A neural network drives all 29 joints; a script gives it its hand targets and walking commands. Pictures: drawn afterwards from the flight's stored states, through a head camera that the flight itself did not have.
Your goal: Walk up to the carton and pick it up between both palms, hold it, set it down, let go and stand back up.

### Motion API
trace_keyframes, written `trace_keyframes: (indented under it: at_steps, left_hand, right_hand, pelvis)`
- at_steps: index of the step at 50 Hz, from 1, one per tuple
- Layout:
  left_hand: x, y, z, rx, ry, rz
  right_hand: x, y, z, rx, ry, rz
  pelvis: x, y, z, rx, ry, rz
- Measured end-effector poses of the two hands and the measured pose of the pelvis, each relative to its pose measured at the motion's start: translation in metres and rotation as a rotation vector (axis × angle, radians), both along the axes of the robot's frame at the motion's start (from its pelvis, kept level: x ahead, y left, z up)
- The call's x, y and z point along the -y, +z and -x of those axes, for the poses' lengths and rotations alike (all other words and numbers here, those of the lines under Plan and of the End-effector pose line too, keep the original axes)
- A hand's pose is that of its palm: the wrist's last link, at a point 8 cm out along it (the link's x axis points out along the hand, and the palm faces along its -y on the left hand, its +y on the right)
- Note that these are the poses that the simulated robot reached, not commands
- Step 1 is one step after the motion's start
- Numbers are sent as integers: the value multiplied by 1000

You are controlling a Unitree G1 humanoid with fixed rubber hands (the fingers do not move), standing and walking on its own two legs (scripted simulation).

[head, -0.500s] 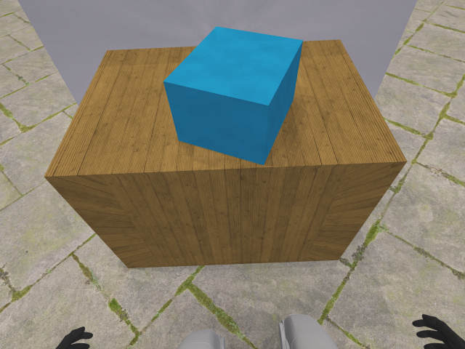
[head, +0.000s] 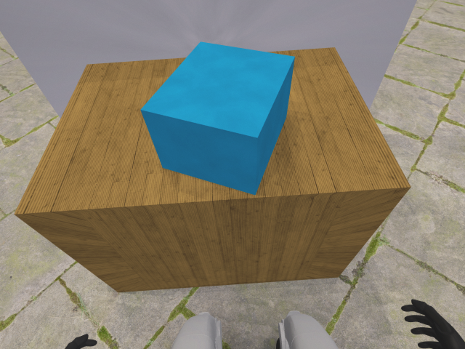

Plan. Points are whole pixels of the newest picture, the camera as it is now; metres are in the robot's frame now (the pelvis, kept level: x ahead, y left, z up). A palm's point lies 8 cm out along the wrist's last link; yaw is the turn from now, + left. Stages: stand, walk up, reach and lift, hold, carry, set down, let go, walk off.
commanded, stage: walk up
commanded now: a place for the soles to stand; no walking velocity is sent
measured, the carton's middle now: (226, 114) +0.61 +0.04 +0.02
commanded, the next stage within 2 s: none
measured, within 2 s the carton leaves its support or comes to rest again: neither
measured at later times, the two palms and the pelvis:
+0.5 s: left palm (68, 323) +0.17 +0.33 -0.07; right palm (415, 311) +0.18 -0.28 -0.07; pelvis +0.05 +0.02 +0.00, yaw +0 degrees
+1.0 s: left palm (74, 324) +0.17 +0.31 -0.07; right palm (425, 311) +0.18 -0.30 -0.07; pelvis +0.04 +0.00 +0.00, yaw +0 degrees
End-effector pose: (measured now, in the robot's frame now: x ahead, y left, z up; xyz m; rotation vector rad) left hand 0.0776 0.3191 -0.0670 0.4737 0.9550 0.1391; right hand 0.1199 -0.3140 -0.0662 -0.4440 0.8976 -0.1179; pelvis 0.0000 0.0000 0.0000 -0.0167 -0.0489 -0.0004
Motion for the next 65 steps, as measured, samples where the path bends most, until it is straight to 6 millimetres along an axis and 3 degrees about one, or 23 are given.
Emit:
trace_keyframes:
  at_steps: [6,18,27,36,48,52,58,65]
  left_hand:
    - [-17,-14,-20,-13,26,23]
    - [-16,-12,-70,43,-1,28]
    - [-9,-6,-98,83,-19,22]
    - [-2,-3,-105,98,-25,18]
    - [4,1,-93,95,-17,8]
    - [3,1,-83,83,-12,5]
    - [-13,-2,-64,26,23,-2]
    - [-5,1,-84,53,2,-5]
  right_hand:
    - [-19,1,-4,-21,-2,35]
    - [-39,-5,-42,9,-26,-14]
    - [-30,-4,-59,25,-30,-13]
    - [-23,-3,-60,42,-28,-8]
    - [-18,-4,-57,46,-21,-22]
    - [-15,-4,-58,33,-13,-19]
    - [-19,1,-62,28,32,11]
    - [-5,-6,-47,-35,-5,10]
  pelvis:
    - [-19,-4,-17,7,5,19]
    - [-22,-4,-40,-23,1,21]
    - [-16,-3,-49,-35,-2,15]
    - [-10,-4,-47,-30,-6,11]
    - [-3,-3,-42,-23,-3,-1]
    - [-2,-2,-45,-27,-2,-3]
    - [-13,-2,-54,-35,13,-3]
    - [-6,-2,-69,-27,4,-6]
